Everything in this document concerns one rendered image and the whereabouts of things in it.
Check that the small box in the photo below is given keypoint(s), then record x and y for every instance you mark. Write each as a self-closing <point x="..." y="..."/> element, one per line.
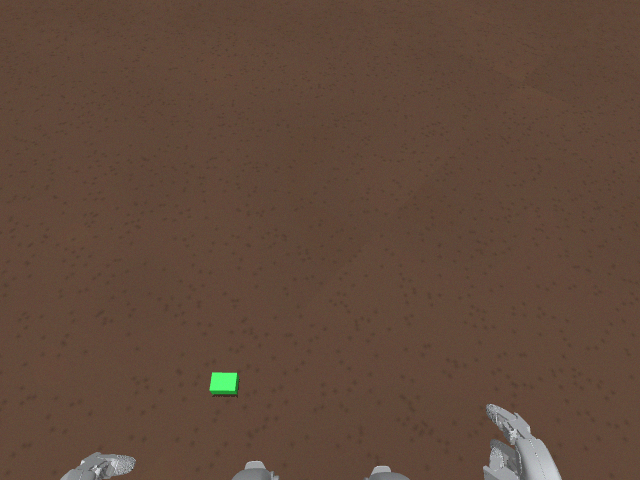
<point x="224" y="383"/>

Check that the left robot hand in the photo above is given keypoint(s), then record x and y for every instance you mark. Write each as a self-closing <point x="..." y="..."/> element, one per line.
<point x="98" y="467"/>

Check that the right robot hand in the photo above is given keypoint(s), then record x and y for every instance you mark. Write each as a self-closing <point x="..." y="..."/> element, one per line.
<point x="531" y="460"/>

